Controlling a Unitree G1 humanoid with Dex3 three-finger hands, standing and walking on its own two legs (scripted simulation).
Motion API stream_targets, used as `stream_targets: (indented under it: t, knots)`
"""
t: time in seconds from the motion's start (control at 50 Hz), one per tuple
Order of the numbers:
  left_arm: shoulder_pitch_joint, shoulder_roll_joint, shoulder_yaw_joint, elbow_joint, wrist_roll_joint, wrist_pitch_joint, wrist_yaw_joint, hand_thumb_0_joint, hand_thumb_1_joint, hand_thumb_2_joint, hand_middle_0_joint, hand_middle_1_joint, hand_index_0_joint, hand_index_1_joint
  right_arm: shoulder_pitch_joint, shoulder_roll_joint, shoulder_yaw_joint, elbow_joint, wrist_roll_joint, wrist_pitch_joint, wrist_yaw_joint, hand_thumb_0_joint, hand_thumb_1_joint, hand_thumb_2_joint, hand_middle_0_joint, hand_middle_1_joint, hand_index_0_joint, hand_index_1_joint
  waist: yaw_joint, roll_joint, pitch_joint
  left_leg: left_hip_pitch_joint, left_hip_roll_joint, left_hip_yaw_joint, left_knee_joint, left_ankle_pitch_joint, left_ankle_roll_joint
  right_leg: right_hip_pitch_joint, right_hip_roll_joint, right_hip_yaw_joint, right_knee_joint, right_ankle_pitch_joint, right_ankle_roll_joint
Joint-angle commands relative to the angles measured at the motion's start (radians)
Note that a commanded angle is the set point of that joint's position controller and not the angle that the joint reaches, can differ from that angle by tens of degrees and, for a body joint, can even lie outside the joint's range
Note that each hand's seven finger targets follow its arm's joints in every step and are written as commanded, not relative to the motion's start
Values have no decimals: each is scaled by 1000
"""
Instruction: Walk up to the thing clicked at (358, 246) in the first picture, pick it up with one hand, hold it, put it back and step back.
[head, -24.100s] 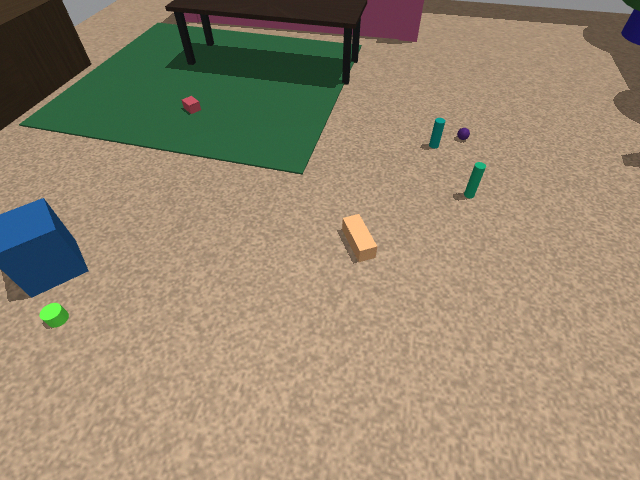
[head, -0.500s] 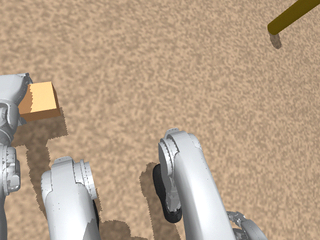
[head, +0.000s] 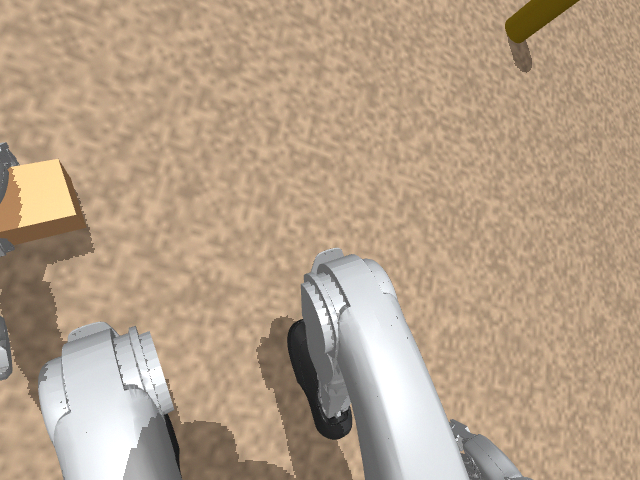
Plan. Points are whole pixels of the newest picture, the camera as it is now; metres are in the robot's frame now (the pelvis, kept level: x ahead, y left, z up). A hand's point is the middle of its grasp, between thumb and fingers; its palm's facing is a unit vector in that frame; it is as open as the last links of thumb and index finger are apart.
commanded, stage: rest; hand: left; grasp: from above
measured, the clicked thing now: out of the picture +0.47 +0.27 -0.24
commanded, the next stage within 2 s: open in 0.72 s
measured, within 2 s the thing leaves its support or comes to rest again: rests again in 0.26 s
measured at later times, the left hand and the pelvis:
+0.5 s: hand out of the picture +0.46 +0.27 -0.25, palm faces -0.45 -0.12 -0.88, open 10.7 cm; pelvis +0.00 +0.01 -0.01, yaw -2 degrees
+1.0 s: hand out of the picture +0.46 +0.27 -0.25, palm faces -0.46 -0.11 -0.88, open 10.8 cm; pelvis -0.01 +0.01 -0.01, yaw -4 degrees
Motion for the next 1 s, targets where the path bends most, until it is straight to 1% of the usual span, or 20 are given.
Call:
stream_targets:
  t: [0.0, 0.02, 0.04, 0.1, 0.16, 0.18, 0.26, 0.34, 0.36, 0.4, 0.56, 0.58, 0.68, 0.7, 0.76, 0.8, 0.84, 0.86, 0.9, 0.98]
  knots:
    - [-307, 234, 29, -134, -2, -5, 58, 0, 525, 979, -872, -887, -885, -873, 225, -306, -84, 1, -6, -14, 5, 0, -897, -896, 201, 300, 201, 300, -26, 433, -682, 530, 9, 135, -261, 289, 46, 395, 23, -165, -175, 274, -95]
    - [-280, 271, 67, -104, 5, -5, 67, 0, 528, 985, -870, -891, -883, -877, 235, -316, -87, 15, -12, -12, 7, 0, -895, -895, 201, 300, 201, 300, -27, 417, -692, 539, 12, 128, -255, 299, 46, 399, 24, -171, -168, 285, -94]
    - [-284, 254, 55, -77, 14, -6, 63, 0, 535, 1004, -878, -902, -890, -889, 236, -325, -84, 10, -15, -17, 12, 0, -898, -896, 201, 301, 201, 300, -51, 405, -638, 520, 13, 128, -236, 301, 45, 369, 24, -176, -160, 286, -95]
    - [-290, 294, 77, -118, 12, -15, 76, 0, 534, 1004, -878, -907, -890, -894, 229, -323, -81, 13, -21, -19, 18, 0, -898, -897, 201, 300, 201, 300, -37, 422, -665, 507, 14, 126, -238, 278, 51, 417, 29, -170, -175, 276, -92]
    - [-282, 275, 58, -109, 7, -19, 83, 0, 549, 983, -885, -906, -900, -890, 218, -326, -78, 12, -25, -28, 28, 0, -901, -898, 201, 301, 201, 301, -47, 436, -666, 526, 17, 119, -243, 275, 47, 404, 31, -182, -166, 277, -91]
    - [-304, 240, 23, -123, 2, -21, 81, 0, 537, 986, -878, -900, -890, -886, 204, -319, -76, 4, -20, -32, 30, 0, -900, -899, 201, 301, 201, 301, -49, 436, -664, 519, 18, 117, -237, 257, 47, 391, 34, -180, -164, 265, -92]
    - [-283, 300, 60, -103, 11, -20, 98, 0, 527, 1006, -880, -897, -887, -889, 226, -337, -75, 25, -28, -36, 38, 0, -901, -900, 201, 301, 200, 301, -51, 432, -651, 508, 19, 116, -225, 270, 49, 412, 35, -183, -164, 282, -89]
    - [-281, 294, 59, -97, 11, -19, 108, 0, 521, 996, -873, -890, -881, -881, 218, -347, -69, 23, -31, -42, 49, 0, -902, -900, 201, 301, 201, 301, -56, 448, -633, 529, 20, 106, -231, 296, 42, 393, 36, -194, -157, 291, -93]
    - [-289, 255, 41, -92, 10, -19, 105, 0, 532, 987, -876, -901, -887, -888, 217, -350, -70, 14, -31, -46, 51, 0, -903, -901, 201, 301, 200, 301, -73, 450, -630, 561, 21, 102, -226, 325, 38, 382, 33, -200, -149, 313, -89]
    - [-278, 299, 58, -76, 13, -21, 109, 0, 556, 983, -893, -901, -905, -887, 217, -347, -60, 23, -38, -48, 58, 0, -903, -901, 201, 301, 200, 301, -70, 465, -628, 553, 24, 98, -230, 313, 39, 400, 37, -201, -147, 308, -88]
    - [-292, 300, 45, -12, 10, -18, 121, 0, 561, 953, -886, -897, -904, -878, 195, -370, -44, 13, -44, -67, 70, 0, -904, -902, 201, 301, 200, 301, -94, 441, -550, 509, 24, 86, -232, 247, 43, 369, 37, -209, -157, 261, -86]
    - [-277, 315, 56, -12, 12, -18, 127, 0, 556, 950, -883, -895, -900, -876, 194, -362, -36, 11, -41, -64, 70, 0, -903, -902, 201, 301, 200, 301, -80, 438, -574, 528, 26, 79, -242, 269, 41, 387, 39, -211, -156, 275, -86]
    - [-300, 305, 32, 32, 15, -26, 122, 0, 521, 913, -854, -889, -876, -866, 182, -370, -15, 2, -52, -74, 76, 0, -906, -903, 200, 301, 200, 301, -112, 419, -529, 493, 27, 74, -230, 227, 44, 377, 40, -213, -155, 250, -84]
    - [-286, 329, 39, 30, 10, -28, 128, 0, 520, 913, -856, -888, -876, -867, 173, -367, -12, 1, -49, -72, 74, 0, -906, -903, 200, 301, 200, 301, -91, 423, -535, 476, 26, 73, -239, 212, 45, 390, 46, -212, -164, 235, -86]
    - [-303, 314, 14, 43, 15, -30, 124, 0, 495, 929, -843, -882, -858, -866, 173, -367, 10, -6, -55, -84, 79, 0, -908, -904, 200, 301, 200, 301, -121, 397, -509, 471, 29, 68, -219, 226, 48, 395, 44, -216, -160, 255, -80]
    - [-300, 333, 11, 48, 13, -34, 128, 0, 486, 906, -839, -872, -855, -855, 159, -369, 13, -2, -47, -85, 74, 0, -908, -905, 200, 301, 200, 301, -104, 399, -518, 463, 29, 64, -223, 216, 47, 395, 46, -213, -163, 244, -84]
    - [-276, 332, 13, 57, 17, -35, 137, 0, 326, 898, -679, -872, -695, -861, 167, -370, 14, -8, -53, -81, 72, 0, -899, -901, 201, 301, 201, 301, -96, 414, -529, 475, 30, 59, -240, 218, 43, 407, 50, -217, -165, 244, -86]
    - [-292, 312, -7, 63, 19, -35, 134, 0, 246, 865, -599, -869, -615, -853, 164, -363, 22, -10, -56, -86, 76, 0, -901, -901, 201, 301, 201, 301, -117, 403, -503, 463, 32, 64, -227, 208, 45, 402, 50, -219, -162, 242, -83]
    - [-312, 333, -3, 43, 18, -35, 138, 0, 86, 857, -464, -882, -479, -867, 160, -370, 23, -7, -55, -90, 74, 0, -899, -901, 201, 301, 201, 301, -112, 396, -518, 449, 32, 64, -221, 204, 49, 412, 53, -217, -171, 242, -82]
    - [-315, 326, -7, 40, 16, -33, 148, 0, -156, 881, -351, -915, -363, -902, 155, -370, 28, -8, -56, -97, 77, 0, -899, -901, 201, 301, 201, 301, -116, 415, -507, 472, 34, 54, -228, 213, 42, 394, 50, -224, -160, 248, -82]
